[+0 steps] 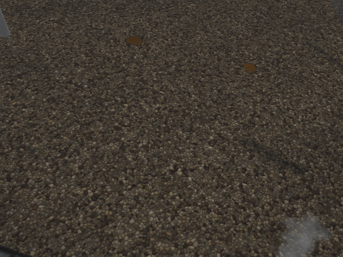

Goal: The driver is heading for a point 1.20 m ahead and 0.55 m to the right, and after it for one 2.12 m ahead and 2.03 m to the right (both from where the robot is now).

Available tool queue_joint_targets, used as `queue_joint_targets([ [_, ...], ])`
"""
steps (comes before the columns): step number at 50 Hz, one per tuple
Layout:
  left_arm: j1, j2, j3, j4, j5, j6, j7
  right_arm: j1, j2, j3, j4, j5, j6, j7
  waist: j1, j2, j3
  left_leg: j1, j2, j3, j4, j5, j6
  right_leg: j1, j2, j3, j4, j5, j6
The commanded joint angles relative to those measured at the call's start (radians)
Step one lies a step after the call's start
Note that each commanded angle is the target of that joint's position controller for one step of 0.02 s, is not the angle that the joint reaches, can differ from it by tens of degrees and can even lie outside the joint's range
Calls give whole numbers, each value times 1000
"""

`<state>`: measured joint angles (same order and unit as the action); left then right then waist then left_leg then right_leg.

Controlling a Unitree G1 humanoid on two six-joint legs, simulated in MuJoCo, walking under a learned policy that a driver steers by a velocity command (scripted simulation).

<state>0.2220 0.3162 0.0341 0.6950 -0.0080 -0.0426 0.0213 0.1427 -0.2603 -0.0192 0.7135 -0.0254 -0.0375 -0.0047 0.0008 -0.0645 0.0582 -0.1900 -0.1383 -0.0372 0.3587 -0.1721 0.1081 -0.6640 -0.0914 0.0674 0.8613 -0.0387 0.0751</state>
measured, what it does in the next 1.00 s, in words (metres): walks ahead, turning right: right foot, then left foot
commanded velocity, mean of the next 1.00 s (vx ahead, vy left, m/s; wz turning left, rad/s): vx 0.02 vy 0.00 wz -0.76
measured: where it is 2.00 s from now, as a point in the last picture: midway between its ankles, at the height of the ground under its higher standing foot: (251, 200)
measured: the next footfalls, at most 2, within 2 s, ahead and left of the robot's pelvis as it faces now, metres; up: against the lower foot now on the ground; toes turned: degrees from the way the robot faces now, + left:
right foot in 0.28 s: +0.12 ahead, -0.16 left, +0.00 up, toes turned -14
left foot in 0.68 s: +0.31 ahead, +0.00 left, +0.00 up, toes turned -45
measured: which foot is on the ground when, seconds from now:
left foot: down 0.00-0.28, up 0.30-0.66, down 0.68-1.00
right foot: up 0.00-0.26, down 0.28-0.68, up 0.70-1.00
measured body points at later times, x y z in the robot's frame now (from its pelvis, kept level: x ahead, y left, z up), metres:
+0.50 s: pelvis +0.11 -0.05 +0.00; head +0.17 -0.10 +0.45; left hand +0.36 +0.17 -0.08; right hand +0.18 -0.38 -0.10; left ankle +0.20 +0.09 -0.68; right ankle +0.08 -0.15 -0.74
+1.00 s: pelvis +0.18 -0.03 +0.00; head +0.22 -0.06 +0.45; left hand +0.50 +0.02 -0.09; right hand +0.04 -0.31 -0.10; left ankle +0.28 +0.03 -0.74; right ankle +0.06 -0.13 -0.69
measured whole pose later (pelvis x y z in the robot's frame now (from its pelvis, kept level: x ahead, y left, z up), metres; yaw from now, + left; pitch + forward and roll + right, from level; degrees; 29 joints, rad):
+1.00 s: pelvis +0.18 -0.03 +0.00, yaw -50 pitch +1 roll +0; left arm 0.19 0.32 0.06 0.56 -0.01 0.06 0.02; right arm 0.17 -0.28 -0.06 0.74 0.00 0.01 -0.02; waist -0.04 -0.03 0.07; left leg -0.24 0.03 0.08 0.40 -0.18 0.03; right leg -0.45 -0.04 0.05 0.91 -0.45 0.08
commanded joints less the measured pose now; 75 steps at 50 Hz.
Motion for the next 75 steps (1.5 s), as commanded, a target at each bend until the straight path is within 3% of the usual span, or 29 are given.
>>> queue_joint_targets([
  [1,-17,101,30,-81,-16,-5,-13,7,-177,-49,-18,-9,0,-15,-38,147,-94,60,315,-39,-78,558,78,96,-3,6,-46,2,-10],
  [7,-30,74,33,-151,-10,23,-47,15,-178,-63,-9,20,60,-30,-54,119,-56,249,422,-74,9,629,140,-39,-14,-41,-45,-278,-16],
  [11,-11,54,34,-174,-25,26,-62,-2,-196,-76,-29,30,84,-36,-44,131,-101,292,412,-11,114,822,99,61,44,-121,-170,-310,-49],
  [13,101,82,56,-151,-19,22,-50,-32,-193,-76,-37,45,75,-42,25,131,-168,226,347,77,291,902,34,274,117,-155,-344,-172,-97],
  [14,198,134,79,-136,-13,19,-34,-35,-188,-75,-38,43,56,-41,84,91,-212,62,284,120,466,755,-37,492,90,-59,-441,81,-156],
  [15,238,292,118,-151,-4,23,-11,-30,-128,-57,-84,-16,32,-24,57,-186,-272,-305,125,157,771,-29,-133,781,-173,319,-392,697,-305],
  [16,221,265,104,-178,30,21,-9,-71,-125,-48,-101,-29,7,-7,77,-237,-392,-502,-2,-37,975,-477,-164,905,-300,563,-413,863,-491],
  [17,168,217,96,-188,17,23,-12,-70,-173,-59,-88,0,-2,8,80,-73,-359,-525,75,-121,1003,-443,-157,884,-256,438,-415,784,-450],
  [19,46,176,89,-201,-26,40,-4,-82,-149,-56,-78,18,2,1,16,55,-200,-548,117,-89,851,-321,-165,737,-137,306,-435,559,-336],
  [21,-5,181,91,-214,-31,61,9,-93,-134,-54,-75,22,14,-3,-11,21,-149,-446,102,-65,682,-249,-192,606,-64,271,-459,487,-299],
  [25,-11,208,106,-210,-18,80,27,-70,-126,-53,-53,34,16,-5,-10,-52,-195,-331,51,-71,472,-163,-229,556,-37,308,-438,482,-278],
  [33,-103,183,98,-236,-23,94,29,-12,-178,-93,-35,37,-9,7,-42,-145,-173,-49,65,-83,36,69,-169,438,51,462,-345,95,-169],
  [34,-62,134,84,-235,-14,93,26,15,-222,-107,-34,26,-8,1,-24,-58,-204,86,211,-187,-12,117,-115,356,104,414,-233,-159,-129],
  [35,50,63,64,-231,2,93,20,-35,-286,-112,-52,8,5,-7,67,251,-195,188,442,-466,-37,292,24,161,267,230,-24,-629,-77],
  [36,88,151,86,-232,2,83,14,-29,-255,-108,-55,-17,6,-5,67,326,-178,123,550,-626,-75,234,128,83,203,183,185,-645,-39],
  [38,41,226,113,-191,-16,90,12,-105,-165,-87,-82,-1,12,-20,49,198,-89,19,432,-372,-67,56,89,68,114,122,320,-475,-11],
  [43,-34,126,78,-224,-20,98,6,-43,-162,-79,-65,3,35,-59,-23,202,-75,63,365,-121,-94,137,106,18,47,-14,328,-336,28],
  [48,-62,66,44,-232,8,84,2,-3,-213,-89,-36,16,41,-24,-41,196,-147,108,406,-88,-58,305,150,179,48,-19,64,-432,14],
  [52,43,79,43,-160,-8,66,-15,13,-237,-83,-13,75,30,19,0,251,-103,-95,375,-159,-153,-349,119,461,105,-106,-280,-375,-59],
  [54,151,84,52,-94,-15,48,-17,16,-197,-66,-7,79,25,24,69,175,-47,-287,325,-154,-76,-410,59,711,106,-124,-509,-239,-116],
  [55,279,106,62,-62,-10,39,-7,-23,-120,-42,-28,65,9,31,136,85,-83,-494,247,-113,131,-406,-19,944,-31,38,-548,-322,-149],
  [56,336,169,73,-67,10,30,2,-38,-15,-17,-64,57,-15,46,147,-134,-122,-714,142,-5,488,-413,-88,1042,-278,339,-584,-559,-212],
  [57,295,220,91,-76,30,3,-4,-94,-95,-38,-112,88,-34,37,153,-135,-39,-818,173,-89,642,-345,-84,845,-374,504,-692,-771,-317],
  [59,140,102,58,-91,10,-49,-6,-26,-158,-65,-83,86,-32,30,62,-132,61,-862,202,-132,751,-135,-86,798,-279,337,-728,-655,-243],
  [60,125,105,44,-75,64,-29,-10,-12,-160,-73,-34,-42,7,51,42,-46,50,-727,178,-81,754,-75,-97,693,-219,193,-773,-553,-179],
  [61,117,93,42,-70,60,-28,-7,21,-155,-79,-22,-48,29,69,26,-66,66,-689,176,-39,802,-30,-106,652,-175,90,-782,-439,-162],
  [65,165,57,36,-19,49,-46,-16,-20,-115,-70,-29,-1,53,99,28,-47,89,-716,200,-7,852,80,-105,631,-149,-101,-786,-281,-148],
  [71,249,61,36,82,53,-57,-1,-209,-75,-36,-105,-13,50,124,64,-14,159,-716,216,146,573,86,-19,750,-163,-270,-807,-17,-141],
  [75,242,140,43,122,55,-35,15,-111,-85,-29,-111,6,52,94,-35,-60,12,-383,70,285,430,-70,95,848,-182,-368,-507,1064,-119],
])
